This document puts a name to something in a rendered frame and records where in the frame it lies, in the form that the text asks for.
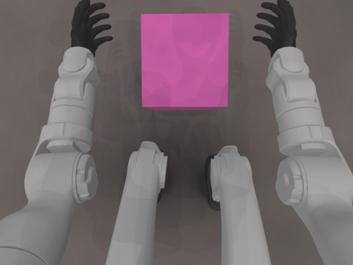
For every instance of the left robot hand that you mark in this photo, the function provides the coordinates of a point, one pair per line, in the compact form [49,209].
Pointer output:
[82,33]

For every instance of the robot left forearm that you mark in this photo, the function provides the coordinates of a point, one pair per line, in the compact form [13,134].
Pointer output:
[72,107]

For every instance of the robot right thigh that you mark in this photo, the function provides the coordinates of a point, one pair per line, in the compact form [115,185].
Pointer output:
[243,236]

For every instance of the right robot hand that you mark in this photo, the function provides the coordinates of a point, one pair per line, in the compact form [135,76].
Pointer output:
[284,34]

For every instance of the robot right upper arm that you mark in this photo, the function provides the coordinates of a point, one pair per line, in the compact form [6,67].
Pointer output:
[320,189]

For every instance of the carton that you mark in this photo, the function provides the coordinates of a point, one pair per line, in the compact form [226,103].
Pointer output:
[184,60]

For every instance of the robot left upper arm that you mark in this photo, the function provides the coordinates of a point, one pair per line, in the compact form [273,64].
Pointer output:
[57,184]

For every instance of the robot right forearm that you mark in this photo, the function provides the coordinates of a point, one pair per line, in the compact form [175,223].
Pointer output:
[297,109]

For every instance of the robot right foot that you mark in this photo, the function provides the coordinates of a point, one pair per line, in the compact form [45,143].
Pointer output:
[215,205]

